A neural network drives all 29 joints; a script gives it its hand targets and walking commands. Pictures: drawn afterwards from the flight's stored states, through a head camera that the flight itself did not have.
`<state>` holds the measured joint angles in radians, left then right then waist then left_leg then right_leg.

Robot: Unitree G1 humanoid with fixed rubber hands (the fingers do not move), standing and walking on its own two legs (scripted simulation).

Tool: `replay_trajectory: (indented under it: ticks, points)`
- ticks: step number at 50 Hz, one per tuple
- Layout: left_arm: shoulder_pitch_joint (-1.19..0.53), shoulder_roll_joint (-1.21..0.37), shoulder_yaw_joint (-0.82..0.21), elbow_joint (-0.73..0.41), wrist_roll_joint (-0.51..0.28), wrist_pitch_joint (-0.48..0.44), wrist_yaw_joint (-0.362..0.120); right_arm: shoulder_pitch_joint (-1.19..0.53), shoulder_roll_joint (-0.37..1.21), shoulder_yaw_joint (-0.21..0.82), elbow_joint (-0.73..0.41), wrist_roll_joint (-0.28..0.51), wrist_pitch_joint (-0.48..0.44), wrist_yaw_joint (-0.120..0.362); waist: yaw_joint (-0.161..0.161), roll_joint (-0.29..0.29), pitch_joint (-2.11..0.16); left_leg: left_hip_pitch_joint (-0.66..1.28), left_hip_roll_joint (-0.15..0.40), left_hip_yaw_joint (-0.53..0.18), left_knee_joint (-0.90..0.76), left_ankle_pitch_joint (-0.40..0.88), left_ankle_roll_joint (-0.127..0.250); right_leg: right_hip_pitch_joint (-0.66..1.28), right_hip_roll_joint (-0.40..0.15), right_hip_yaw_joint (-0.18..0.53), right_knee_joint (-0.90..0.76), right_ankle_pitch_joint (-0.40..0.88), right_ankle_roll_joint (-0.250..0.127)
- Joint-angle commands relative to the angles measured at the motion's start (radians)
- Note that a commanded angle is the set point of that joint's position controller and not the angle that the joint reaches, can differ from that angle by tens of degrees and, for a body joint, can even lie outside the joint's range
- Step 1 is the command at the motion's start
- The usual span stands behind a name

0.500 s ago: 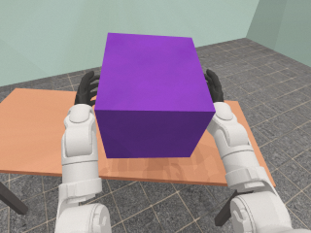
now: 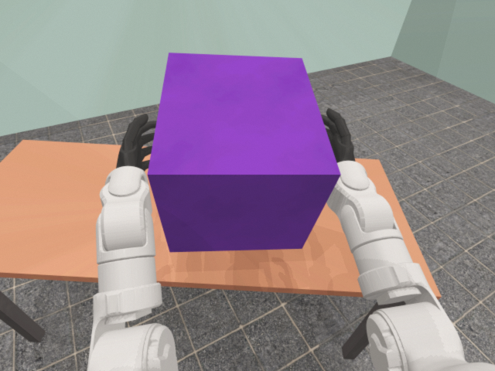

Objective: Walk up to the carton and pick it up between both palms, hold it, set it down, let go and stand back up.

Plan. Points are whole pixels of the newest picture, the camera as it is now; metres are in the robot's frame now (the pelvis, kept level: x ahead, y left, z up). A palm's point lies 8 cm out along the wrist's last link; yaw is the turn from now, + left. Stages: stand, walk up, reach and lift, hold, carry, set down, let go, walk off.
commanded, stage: hold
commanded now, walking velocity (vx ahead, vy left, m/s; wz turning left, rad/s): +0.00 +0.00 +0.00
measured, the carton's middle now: (237, 153) +0.40 +0.01 +0.17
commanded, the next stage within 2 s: none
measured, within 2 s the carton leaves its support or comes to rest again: neither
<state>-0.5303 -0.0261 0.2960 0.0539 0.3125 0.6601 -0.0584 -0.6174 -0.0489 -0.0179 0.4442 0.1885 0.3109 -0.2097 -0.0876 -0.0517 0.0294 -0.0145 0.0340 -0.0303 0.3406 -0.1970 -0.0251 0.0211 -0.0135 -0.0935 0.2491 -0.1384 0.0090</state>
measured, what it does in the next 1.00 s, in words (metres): stands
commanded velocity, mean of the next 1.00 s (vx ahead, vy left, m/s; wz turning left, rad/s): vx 0.00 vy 0.00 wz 0.00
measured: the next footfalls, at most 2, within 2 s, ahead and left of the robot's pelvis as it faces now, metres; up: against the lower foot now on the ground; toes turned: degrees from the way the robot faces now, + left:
none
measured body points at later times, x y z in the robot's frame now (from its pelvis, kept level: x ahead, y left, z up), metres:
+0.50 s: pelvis +0.00 +0.00 +0.00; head -0.04 +0.03 +0.45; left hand +0.37 +0.16 +0.18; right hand +0.37 -0.16 +0.18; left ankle +0.00 +0.13 -0.75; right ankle +0.01 -0.12 -0.75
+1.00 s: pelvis -0.01 +0.00 +0.00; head -0.04 +0.03 +0.45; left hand +0.37 +0.17 +0.17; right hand +0.37 -0.15 +0.18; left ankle +0.00 +0.13 -0.75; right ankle +0.01 -0.12 -0.75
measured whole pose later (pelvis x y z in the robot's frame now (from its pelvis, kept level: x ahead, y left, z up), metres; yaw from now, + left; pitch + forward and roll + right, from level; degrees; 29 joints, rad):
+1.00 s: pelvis -0.01 +0.00 +0.00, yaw +0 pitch -8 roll -1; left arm -0.58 -0.02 0.33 0.17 0.33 0.64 -0.07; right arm -0.67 -0.02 -0.07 0.56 0.13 0.28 -0.19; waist -0.08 -0.06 0.04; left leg -0.01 0.03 -0.03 0.33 -0.18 -0.02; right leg 0.02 -0.02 -0.09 0.26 -0.14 0.01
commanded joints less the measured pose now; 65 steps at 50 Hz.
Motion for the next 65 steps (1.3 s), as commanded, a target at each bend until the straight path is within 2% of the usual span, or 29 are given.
replay_trajectory:
  ticks: [1, 4, 6, 8, 11, 13, 18, 19, 21, 23, 24, 27, 29, 31, 32, 34, 37, 39, 42, 44, 46, 48, 49, 54, 56, 58, 60, 63, 65]
  points:
    - [-0.602, -0.512, -0.419, 0.004, -0.09, -0.021, -0.15, -0.674, 0.549, 0.323, -0.189, 0.025, -0.047, 0.129, 0.009, 0.048, -0.232, 0.005, -0.084, 0.058, -0.083, 0.167, 0.002, 0.089, 0.059, -0.016, -0.011, 0.093, 0.034]
    - [-0.683, -0.548, -0.523, -0.139, -0.169, -0.054, -0.14, -0.771, 0.579, 0.41, -0.375, 0.084, -0.095, 0.123, -0.003, 0.076, -0.466, 0.105, -0.093, 0.041, -0.011, 0.409, -0.018, 0.152, 0.07, -0.015, 0.032, 0.33, 0.036]
    - [-0.687, -0.54, -0.57, -0.17, -0.199, -0.062, -0.119, -0.784, 0.562, 0.434, -0.414, 0.108, -0.098, 0.107, -0.016, 0.1, -0.488, 0.156, -0.092, 0.032, 0.039, 0.486, -0.04, 0.142, 0.075, -0.013, 0.043, 0.394, 0.039]
    - [-0.66, -0.517, -0.548, -0.121, -0.176, -0.046, -0.11, -0.73, 0.541, 0.408, -0.324, 0.09, -0.068, 0.101, -0.026, 0.111, -0.386, 0.134, -0.087, 0.032, 0.02, 0.394, -0.044, 0.107, 0.074, -0.016, 0.021, 0.284, 0.034]
    - [-0.615, -0.49, -0.436, 0.018, -0.098, -0.022, -0.133, -0.673, 0.526, 0.294, -0.149, 0.017, -0.038, 0.127, -0.008, 0.073, -0.201, 0.011, -0.077, 0.05, -0.083, 0.106, -0.009, 0.046, 0.059, -0.02, -0.026, 0.002, 0.024]
    - [-0.672, -0.512, -0.413, 0.035, -0.099, -0.034, -0.145, -0.73, 0.545, 0.268, -0.142, -0.007, -0.059, 0.149, 0.011, 0.059, -0.219, -0.029, -0.072, 0.061, -0.117, 0.051, 0.011, 0.05, 0.055, -0.029, -0.024, -0.033, 0.02]
    - [-0.705, -0.563, -0.561, -0.119, -0.194, -0.077, -0.104, -0.814, 0.562, 0.406, -0.36, 0.071, -0.126, 0.128, -0.013, 0.106, -0.547, 0.193, -0.081, 0.037, 0.051, 0.529, -0.041, 0.129, 0.08, -0.018, 0.041, 0.379, 0.025]
    - [-0.691, -0.549, -0.566, -0.115, -0.193, -0.074, -0.1, -0.785, 0.54, 0.404, -0.327, 0.08, -0.114, 0.12, -0.022, 0.115, -0.507, 0.184, -0.083, 0.035, 0.053, 0.525, -0.048, 0.122, 0.084, -0.021, 0.04, 0.373, 0.026]
    - [-0.644, -0.507, -0.505, -0.048, -0.149, -0.055, -0.107, -0.717, 0.523, 0.364, -0.217, 0.055, -0.076, 0.113, -0.02, 0.09, -0.364, 0.121, -0.082, 0.038, 0.014, 0.382, -0.037, 0.102, 0.075, -0.016, 0.012, 0.255, 0.026]
    - [-0.599, -0.489, -0.413, 0.042, -0.091, -0.037, -0.131, -0.677, 0.518, 0.309, -0.129, 0.018, -0.057, 0.124, -0.001, 0.051, -0.239, 0.021, -0.084, 0.057, -0.068, 0.166, 0.0, 0.095, 0.059, -0.015, -0.018, 0.085, 0.028]
    - [-0.615, -0.491, -0.398, 0.053, -0.089, -0.037, -0.14, -0.693, 0.537, 0.299, -0.124, 0.011, -0.06, 0.132, 0.009, 0.048, -0.229, -0.015, -0.081, 0.062, -0.093, 0.12, 0.013, 0.102, 0.052, -0.01, -0.021, 0.053, 0.027]
    - [-0.71, -0.521, -0.418, -0.009, -0.118, -0.06, -0.141, -0.788, 0.579, 0.328, -0.215, 0.021, -0.098, 0.146, 0.024, 0.043, -0.356, 0.021, -0.087, 0.065, -0.072, 0.225, 0.016, 0.114, 0.056, -0.016, 0.006, 0.155, 0.033]
    - [-0.736, -0.536, -0.489, -0.068, -0.168, -0.077, -0.125, -0.829, 0.58, 0.371, -0.292, 0.051, -0.121, 0.135, 0.01, 0.067, -0.47, 0.102, -0.092, 0.054, -0.014, 0.362, -0.006, 0.143, 0.062, -0.014, 0.029, 0.283, 0.034]
    - [-0.702, -0.522, -0.516, -0.08, -0.18, -0.079, -0.112, -0.804, 0.576, 0.395, -0.309, 0.067, -0.117, 0.117, -0.008, 0.068, -0.469, 0.134, -0.091, 0.045, 0.016, 0.415, -0.022, 0.137, 0.07, -0.015, 0.031, 0.331, 0.039]
    - [-0.685, -0.511, -0.506, -0.062, -0.17, -0.073, -0.113, -0.771, 0.57, 0.387, -0.268, 0.062, -0.101, 0.111, -0.014, 0.058, -0.426, 0.128, -0.092, 0.044, 0.014, 0.39, -0.019, 0.134, 0.067, -0.012, 0.025, 0.326, 0.043]
    - [-0.651, -0.48, -0.43, 0.027, -0.115, -0.058, -0.128, -0.724, 0.555, 0.34, -0.152, 0.033, -0.071, 0.112, 0.006, 0.057, -0.283, 0.05, -0.093, 0.059, -0.043, 0.231, -0.002, 0.105, 0.052, -0.008, 0.0, 0.191, 0.04]
    - [-0.683, -0.492, -0.384, 0.053, -0.092, -0.057, -0.148, -0.747, 0.57, 0.294, -0.135, -0.005, -0.08, 0.132, 0.016, 0.052, -0.257, -0.024, -0.087, 0.072, -0.097, 0.124, 0.021, 0.094, 0.047, -0.014, -0.014, 0.076, 0.033]
    - [-0.746, -0.523, -0.437, -0.007, -0.131, -0.073, -0.145, -0.794, 0.577, 0.305, -0.189, 0.008, -0.106, 0.138, 0.009, 0.087, -0.362, 0.027, -0.088, 0.064, -0.068, 0.226, 0.006, 0.103, 0.056, -0.019, 0.004, 0.142, 0.027]
    - [-0.741, -0.536, -0.518, -0.075, -0.182, -0.096, -0.119, -0.822, 0.576, 0.378, -0.288, 0.055, -0.133, 0.125, -0.006, 0.092, -0.507, 0.15, -0.088, 0.048, 0.02, 0.437, -0.026, 0.128, 0.07, -0.018, 0.036, 0.327, 0.028]
    - [-0.717, -0.516, -0.505, -0.051, -0.168, -0.095, -0.11, -0.765, 0.559, 0.357, -0.223, 0.044, -0.113, 0.116, -0.018, 0.095, -0.435, 0.142, -0.083, 0.043, 0.019, 0.395, -0.03, 0.098, 0.074, -0.02, 0.022, 0.269, 0.026]
    - [-0.661, -0.491, -0.439, 0.042, -0.124, -0.071, -0.123, -0.706, 0.531, 0.306, -0.116, 0.015, -0.087, 0.122, -0.017, 0.09, -0.287, 0.076, -0.083, 0.051, -0.037, 0.245, -0.017, 0.072, 0.065, -0.026, -0.007, 0.127, 0.022]
    - [-0.652, -0.487, -0.389, 0.093, -0.093, -0.058, -0.142, -0.699, 0.535, 0.261, -0.065, -0.021, -0.081, 0.136, -0.011, 0.071, -0.215, 0.001, -0.08, 0.061, -0.088, 0.128, 0.003, 0.075, 0.056, -0.023, -0.023, 0.026, 0.021]
    - [-0.671, -0.501, -0.388, 0.071, -0.092, -0.064, -0.146, -0.729, 0.551, 0.269, -0.101, -0.02, -0.093, 0.142, 0.007, 0.061, -0.261, 0.004, -0.081, 0.061, -0.094, 0.131, 0.009, 0.084, 0.052, -0.024, -0.017, 0.032, 0.022]
    - [-0.742, -0.535, -0.525, -0.1, -0.179, -0.098, -0.113, -0.808, 0.569, 0.376, -0.279, 0.055, -0.138, 0.125, -0.009, 0.095, -0.486, 0.163, -0.087, 0.043, 0.027, 0.478, -0.031, 0.126, 0.072, -0.019, 0.033, 0.346, 0.03]
    - [-0.709, -0.501, -0.486, -0.008, -0.151, -0.087, -0.111, -0.762, 0.545, 0.337, -0.169, 0.036, -0.112, 0.125, -0.014, 0.101, -0.376, 0.12, -0.085, 0.046, 0.001, 0.357, -0.031, 0.092, 0.069, -0.025, 0.012, 0.221, 0.026]
    - [-0.69, -0.486, -0.415, 0.077, -0.106, -0.076, -0.122, -0.738, 0.526, 0.272, -0.093, -0.005, -0.094, 0.138, -0.002, 0.076, -0.26, 0.027, -0.082, 0.057, -0.066, 0.154, -0.006, 0.05, 0.057, -0.023, -0.015, 0.037, 0.022]
    - [-0.694, -0.507, -0.376, 0.102, -0.099, -0.077, -0.134, -0.768, 0.555, 0.252, -0.102, -0.027, -0.105, 0.15, 0.02, 0.05, -0.257, -0.025, -0.078, 0.065, -0.106, 0.084, 0.019, 0.059, 0.055, -0.025, -0.02, -0.007, 0.022]
    - [-0.733, -0.523, -0.43, 0.026, -0.124, -0.095, -0.125, -0.808, 0.566, 0.304, -0.175, -0.004, -0.139, 0.155, 0.022, 0.07, -0.415, 0.074, -0.082, 0.059, -0.046, 0.298, -0.001, 0.103, 0.063, -0.024, 0.015, 0.185, 0.026]
    - [-0.717, -0.536, -0.476, -0.043, -0.154, -0.103, -0.112, -0.79, 0.566, 0.347, -0.222, 0.029, -0.142, 0.14, 0.005, 0.082, -0.473, 0.15, -0.082, 0.049, 0.005, 0.448, -0.022, 0.135, 0.07, -0.017, 0.025, 0.313, 0.025]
